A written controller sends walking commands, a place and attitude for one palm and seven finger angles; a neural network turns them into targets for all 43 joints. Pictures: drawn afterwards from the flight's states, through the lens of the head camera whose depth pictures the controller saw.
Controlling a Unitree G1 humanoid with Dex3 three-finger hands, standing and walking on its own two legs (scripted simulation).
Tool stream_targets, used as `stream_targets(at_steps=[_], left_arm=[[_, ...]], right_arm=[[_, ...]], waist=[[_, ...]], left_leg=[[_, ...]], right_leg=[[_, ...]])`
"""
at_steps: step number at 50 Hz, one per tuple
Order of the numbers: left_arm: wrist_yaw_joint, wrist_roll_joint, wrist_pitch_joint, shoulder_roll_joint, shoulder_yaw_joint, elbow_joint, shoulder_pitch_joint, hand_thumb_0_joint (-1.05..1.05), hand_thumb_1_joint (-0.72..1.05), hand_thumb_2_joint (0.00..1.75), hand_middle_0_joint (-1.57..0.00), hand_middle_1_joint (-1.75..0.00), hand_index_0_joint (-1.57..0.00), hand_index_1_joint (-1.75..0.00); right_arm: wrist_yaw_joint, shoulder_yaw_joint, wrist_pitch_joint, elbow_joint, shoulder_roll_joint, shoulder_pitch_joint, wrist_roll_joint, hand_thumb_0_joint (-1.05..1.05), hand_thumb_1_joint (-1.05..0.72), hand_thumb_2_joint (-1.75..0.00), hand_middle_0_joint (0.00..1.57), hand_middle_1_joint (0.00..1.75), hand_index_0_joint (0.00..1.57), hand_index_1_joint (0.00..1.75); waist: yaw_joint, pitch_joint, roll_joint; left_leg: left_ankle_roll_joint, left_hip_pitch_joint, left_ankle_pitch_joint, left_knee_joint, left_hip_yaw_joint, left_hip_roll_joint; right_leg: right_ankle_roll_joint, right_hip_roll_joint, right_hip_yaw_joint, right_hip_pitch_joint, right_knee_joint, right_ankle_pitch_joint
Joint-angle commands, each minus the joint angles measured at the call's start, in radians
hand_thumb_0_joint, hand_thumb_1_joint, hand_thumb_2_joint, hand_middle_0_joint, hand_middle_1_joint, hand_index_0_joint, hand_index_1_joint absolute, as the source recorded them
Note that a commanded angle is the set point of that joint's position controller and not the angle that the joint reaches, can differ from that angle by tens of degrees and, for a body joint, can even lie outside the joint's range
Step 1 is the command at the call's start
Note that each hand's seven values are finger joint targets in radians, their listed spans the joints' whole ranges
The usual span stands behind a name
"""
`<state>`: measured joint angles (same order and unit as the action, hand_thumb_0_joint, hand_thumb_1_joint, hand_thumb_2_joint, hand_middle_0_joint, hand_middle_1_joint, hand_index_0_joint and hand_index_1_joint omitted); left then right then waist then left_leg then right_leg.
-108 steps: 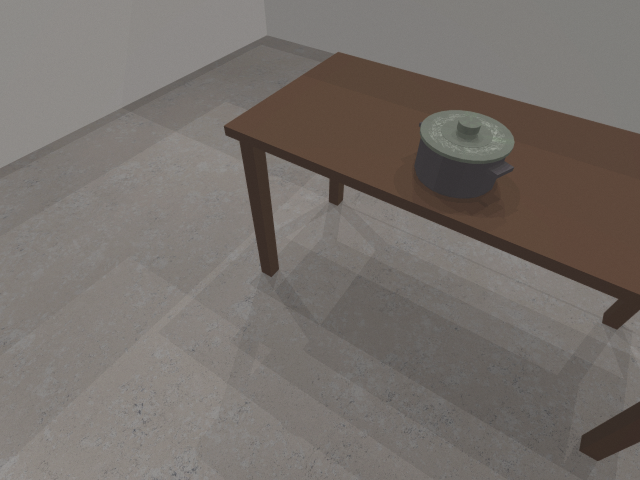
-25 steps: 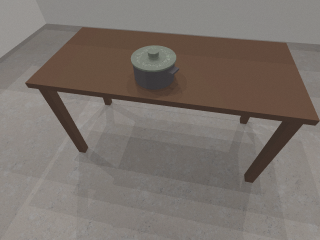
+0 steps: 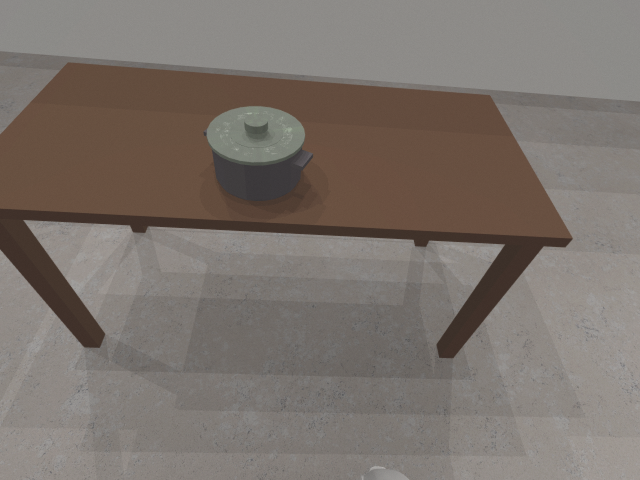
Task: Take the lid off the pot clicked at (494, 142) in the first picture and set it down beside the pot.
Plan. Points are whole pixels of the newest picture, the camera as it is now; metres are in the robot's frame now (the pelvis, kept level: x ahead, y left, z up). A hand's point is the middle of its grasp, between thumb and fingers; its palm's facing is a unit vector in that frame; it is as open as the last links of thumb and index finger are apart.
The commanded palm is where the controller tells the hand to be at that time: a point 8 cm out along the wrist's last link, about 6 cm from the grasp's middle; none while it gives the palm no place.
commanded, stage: take the last steps up to it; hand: left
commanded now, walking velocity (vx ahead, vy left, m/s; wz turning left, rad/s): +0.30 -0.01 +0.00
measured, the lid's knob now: (256, 123) +0.76 +0.15 +0.02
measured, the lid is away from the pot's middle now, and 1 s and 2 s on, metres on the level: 0.00 0.00 0.00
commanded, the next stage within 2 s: come to a stop and stand still in 0.52 s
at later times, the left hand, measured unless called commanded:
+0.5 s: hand (196, 455) +0.19 +0.17 -0.18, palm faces +0.08 -0.97 -0.21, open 7.2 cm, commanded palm none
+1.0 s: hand (196, 412) +0.26 +0.19 -0.19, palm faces +0.06 -0.98 -0.18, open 7.4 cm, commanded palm none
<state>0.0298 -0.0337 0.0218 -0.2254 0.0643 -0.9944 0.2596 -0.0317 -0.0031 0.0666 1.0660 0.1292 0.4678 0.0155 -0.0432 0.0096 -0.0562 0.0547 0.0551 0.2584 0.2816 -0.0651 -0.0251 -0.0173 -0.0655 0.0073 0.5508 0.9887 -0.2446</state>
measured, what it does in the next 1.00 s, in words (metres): walks ahead: right foot, then left foot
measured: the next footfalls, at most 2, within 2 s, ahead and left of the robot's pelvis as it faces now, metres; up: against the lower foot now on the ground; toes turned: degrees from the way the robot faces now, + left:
right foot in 0.20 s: +0.16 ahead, -0.15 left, +0.00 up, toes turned -6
left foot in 0.58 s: +0.30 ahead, +0.11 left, +0.00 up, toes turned +9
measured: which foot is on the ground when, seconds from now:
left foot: down 0.00-0.20, up 0.22-0.56, down 0.58-1.00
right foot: up 0.00-0.18, down 0.20-0.58, up 0.60-1.00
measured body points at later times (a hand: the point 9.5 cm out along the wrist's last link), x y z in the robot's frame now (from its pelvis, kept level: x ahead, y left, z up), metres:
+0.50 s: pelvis +0.16 -0.02 -0.01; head +0.17 -0.01 +0.44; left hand +0.19 +0.23 -0.16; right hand +0.22 -0.25 -0.15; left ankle +0.22 +0.11 -0.72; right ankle +0.12 -0.14 -0.75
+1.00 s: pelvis +0.25 +0.01 -0.01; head +0.28 +0.03 +0.44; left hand +0.25 +0.24 -0.17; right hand +0.30 -0.22 -0.15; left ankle +0.26 +0.10 -0.75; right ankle +0.24 -0.12 -0.70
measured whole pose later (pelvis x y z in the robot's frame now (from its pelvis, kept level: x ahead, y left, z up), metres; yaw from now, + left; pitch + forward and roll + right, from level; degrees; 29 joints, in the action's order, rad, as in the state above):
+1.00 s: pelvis +0.25 +0.01 -0.01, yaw +1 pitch -1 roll +0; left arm -0.03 -0.02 0.07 -0.17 0.05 -1.03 0.25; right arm -0.05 0.03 -0.02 1.03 0.14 0.19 0.01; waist 0.00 -0.08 -0.04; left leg 0.05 0.22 0.23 0.45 -0.14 0.02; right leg -0.03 -0.03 0.00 0.38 0.88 -0.42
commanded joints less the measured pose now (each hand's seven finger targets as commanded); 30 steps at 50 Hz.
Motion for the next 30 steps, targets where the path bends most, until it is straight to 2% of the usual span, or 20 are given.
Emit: stream_targets(at_steps=[1, 3, 5, 6, 8, 9, 10, 11, 12, 13, 15, 16, 17, 18, 21, 25, 27, 28, 29, 30], left_arm=[[0.004, 0.009, -0.039, 0.005, -0.016, 0.118, -0.178, 0.00, 0.90, 0.90, -0.20, -0.30, -0.20, -0.30], [0.003, 0.011, -0.045, 0.016, -0.017, 0.128, -0.215, 0.00, 0.90, 0.90, -0.20, -0.30, -0.20, -0.30], [0.001, 0.013, -0.050, 0.021, -0.014, 0.118, -0.201, 0.00, 0.90, 0.90, -0.20, -0.30, -0.20, -0.30], [0.000, 0.014, -0.053, 0.018, -0.008, 0.104, -0.169, 0.00, 0.90, 0.90, -0.20, -0.30, -0.20, -0.30], [-0.011, 0.010, -0.066, -0.027, 0.007, 0.036, 0.019, 0.00, 0.90, 0.90, -0.20, -0.30, -0.20, -0.30], [-0.023, 0.005, -0.080, -0.089, 0.024, -0.008, 0.150, 0.00, 0.90, 0.90, -0.20, -0.30, -0.20, -0.30], [-0.036, 0.009, -0.087, -0.194, 0.054, -0.036, 0.272, 0.00, 0.90, 0.90, -0.20, -0.30, -0.20, -0.30], [-0.041, 0.028, -0.082, -0.198, 0.051, -0.048, 0.291, 0.00, 0.90, 0.90, -0.20, -0.30, -0.20, -0.30], [-0.047, 0.028, -0.080, -0.167, 0.049, -0.039, 0.219, 0.00, 0.90, 0.90, -0.20, -0.30, -0.20, -0.30], [-0.050, 0.025, -0.082, -0.120, 0.040, -0.025, 0.155, 0.00, 0.90, 0.90, -0.20, -0.30, -0.20, -0.30], [-0.057, 0.017, -0.089, -0.031, 0.014, -0.007, 0.059, 0.00, 0.90, 0.90, -0.20, -0.30, -0.20, -0.30], [-0.056, 0.012, -0.091, -0.015, 0.006, -0.006, 0.044, 0.00, 0.90, 0.90, -0.20, -0.30, -0.20, -0.30], [-0.057, 0.011, -0.093, -0.013, 0.003, -0.009, 0.050, 0.00, 0.90, 0.90, -0.20, -0.30, -0.20, -0.30], [-0.057, 0.006, -0.096, -0.002, 0.008, -0.001, 0.039, 0.00, 0.90, 0.90, -0.20, -0.30, -0.20, -0.30], [-0.052, 0.007, -0.095, -0.034, 0.007, 0.000, 0.043, 0.00, 0.90, 0.90, -0.20, -0.30, -0.20, -0.30], [-0.048, 0.006, -0.085, -0.088, 0.018, -0.007, 0.049, 0.00, 0.90, 0.90, -0.20, -0.30, -0.20, -0.30], [-0.045, 0.009, -0.074, -0.089, 0.019, -0.014, 0.057, 0.00, 0.90, 0.90, -0.20, -0.30, -0.20, -0.30], [-0.042, 0.011, -0.068, -0.066, 0.011, -0.010, 0.064, 0.00, 0.90, 0.90, -0.20, -0.30, -0.20, -0.30], [-0.036, 0.021, -0.063, -0.009, 0.006, 0.011, 0.088, 0.00, 0.90, 0.90, -0.20, -0.30, -0.20, -0.30], [-0.039, 0.015, -0.067, -0.015, 0.003, 0.040, 0.058, 0.00, 0.90, 0.90, -0.20, -0.30, -0.20, -0.30]], right_arm=[[-0.012, 0.032, 0.017, 0.013, 0.157, 0.118, 0.010, 0.00, -0.90, -0.90, 0.20, 0.30, 0.20, 0.30], [-0.010, 0.035, 0.012, 0.030, 0.159, 0.121, 0.014, 0.00, -0.90, -0.90, 0.20, 0.30, 0.20, 0.30], [-0.009, 0.039, 0.009, 0.040, 0.162, 0.112, 0.016, 0.00, -0.90, -0.90, 0.20, 0.30, 0.20, 0.30], [-0.009, 0.040, 0.007, 0.044, 0.160, 0.100, 0.014, 0.00, -0.90, -0.90, 0.20, 0.30, 0.20, 0.30], [-0.004, 0.040, 0.006, 0.054, 0.149, 0.083, 0.003, 0.00, -0.90, -0.90, 0.20, 0.30, 0.20, 0.30], [0.004, 0.038, 0.011, 0.048, 0.122, 0.081, -0.009, 0.00, -0.90, -0.90, 0.20, 0.30, 0.20, 0.30], [0.006, 0.033, 0.016, 0.019, 0.064, 0.105, -0.014, 0.00, -0.90, -0.90, 0.20, 0.30, 0.20, 0.30], [0.004, 0.044, 0.009, 0.002, 0.116, 0.021, -0.006, 0.00, -0.90, -0.90, 0.20, 0.30, 0.20, 0.30], [0.004, 0.054, 0.003, -0.004, 0.102, 0.003, -0.007, 0.00, -0.90, -0.90, 0.20, 0.30, 0.20, 0.30], [0.010, 0.051, 0.001, -0.004, 0.081, -0.048, -0.003, 0.00, -0.90, -0.90, 0.20, 0.30, 0.20, 0.30], [0.017, 0.053, -0.020, -0.003, 0.048, -0.053, 0.005, 0.00, -0.90, -0.90, 0.20, 0.30, 0.20, 0.30], [0.020, 0.052, -0.031, 0.001, 0.028, -0.036, 0.007, 0.00, -0.90, -0.90, 0.20, 0.30, 0.20, 0.30], [0.024, 0.052, -0.037, 0.001, 0.012, -0.029, 0.008, 0.00, -0.90, -0.90, 0.20, 0.30, 0.20, 0.30], [0.027, 0.055, -0.042, -0.008, -0.001, -0.030, 0.009, 0.00, -0.90, -0.90, 0.20, 0.30, 0.20, 0.30], [0.042, 0.056, -0.042, -0.040, 0.015, -0.091, 0.008, 0.00, -0.90, -0.90, 0.20, 0.30, 0.20, 0.30], [0.049, 0.060, -0.024, -0.070, 0.058, -0.151, 0.008, 0.00, -0.90, -0.90, 0.20, 0.30, 0.20, 0.30], [0.045, 0.064, -0.015, -0.058, 0.095, -0.100, 0.012, 0.00, -0.90, -0.90, 0.20, 0.30, 0.20, 0.30], [0.037, 0.076, -0.010, -0.037, 0.155, -0.015, 0.015, 0.00, -0.90, -0.90, 0.20, 0.30, 0.20, 0.30], [0.028, 0.101, -0.004, -0.033, 0.266, 0.063, 0.030, 0.00, -0.90, -0.90, 0.20, 0.30, 0.20, 0.30], [0.019, 0.096, -0.015, -0.035, 0.291, 0.083, 0.023, 0.00, -0.90, -0.90, 0.20, 0.30, 0.20, 0.30]], waist=[[-0.032, -0.124, 0.185], [-0.037, -0.134, 0.197], [-0.024, -0.122, 0.205], [-0.004, -0.105, 0.191], [0.083, -0.007, 0.102], [0.137, 0.077, 0.007], [0.156, 0.182, -0.222], [0.168, 0.129, -0.115], [0.132, 0.063, -0.072], [0.124, -0.010, -0.064], [0.055, -0.079, 0.010], [0.029, -0.093, -0.009], [0.025, -0.079, 0.006], [0.007, -0.097, -0.037], [0.021, -0.092, -0.097], [0.030, -0.077, -0.114], [0.001, -0.062, -0.065], [-0.039, -0.031, 0.059], [-0.056, 0.011, 0.344], [-0.054, 0.011, 0.364]], left_leg=[[0.141, -0.072, -0.375, -0.078, 0.178, 0.279], [0.135, -0.031, -0.381, -0.064, 0.169, 0.285], [0.122, -0.002, -0.379, -0.035, 0.152, 0.276], [0.111, 0.032, -0.372, -0.005, 0.140, 0.268], [0.054, 0.139, -0.369, 0.200, 0.079, 0.204], [0.014, 0.313, -0.253, 0.412, 0.030, 0.157], [-0.039, 0.545, 0.273, 0.717, -0.048, 0.033], [-0.025, 0.593, 0.343, 0.889, 0.034, 0.067], [-0.020, 0.605, 0.277, 0.955, 0.059, 0.101], [-0.026, 0.615, 0.215, 0.964, 0.062, 0.137], [-0.047, 0.534, 0.135, 0.882, 0.061, 0.171], [-0.059, 0.489, 0.118, 0.832, 0.041, 0.167], [-0.065, 0.448, 0.094, 0.785, 0.025, 0.155], [-0.072, 0.423, 0.058, 0.734, 0.010, 0.158], [-0.080, 0.378, -0.008, 0.557, -0.025, 0.141], [-0.066, 0.287, -0.033, 0.374, -0.060, 0.090], [-0.055, 0.120, -0.085, 0.246, -0.073, 0.053], [-0.038, 0.002, -0.088, 0.193, -0.004, 0.096], [0.056, -0.095, -0.156, 0.061, 0.341, 0.342], [0.149, -0.082, -0.199, -0.030, 0.496, 0.443]], right_leg=[[0.005, -0.013, -0.066, 0.112, -0.179, -0.033], [0.016, -0.004, -0.087, 0.032, -0.270, -0.050], [0.025, 0.015, -0.109, -0.066, -0.343, -0.043], [0.031, 0.026, -0.112, -0.157, -0.398, -0.012], [0.047, 0.045, -0.118, -0.487, -0.515, 0.084], [0.107, -0.101, 0.041, -0.734, -0.540, 0.034], [0.217, -0.391, 0.434, -0.920, -0.651, 0.048], [0.255, -0.418, 0.471, -0.814, -0.718, 0.093], [0.262, -0.398, 0.418, -0.722, -0.733, 0.051], [0.251, -0.362, 0.361, -0.604, -0.742, 0.060], [0.208, -0.288, 0.161, -0.416, -0.770, 0.161], [0.190, -0.261, 0.087, -0.346, -0.778, 0.206], [0.190, -0.240, 0.053, -0.308, -0.779, 0.247], [0.179, -0.227, 0.008, -0.257, -0.789, 0.248], [0.164, -0.199, -0.029, -0.264, -0.782, 0.198], [0.148, -0.178, -0.026, -0.320, -0.714, 0.172], [0.119, -0.132, -0.058, -0.276, -0.581, 0.139], [0.095, -0.090, -0.086, -0.218, -0.397, 0.092], [0.039, 0.045, -0.172, -0.047, -0.106, -0.214], [0.043, 0.075, -0.093, 0.047, 0.115, -0.392]])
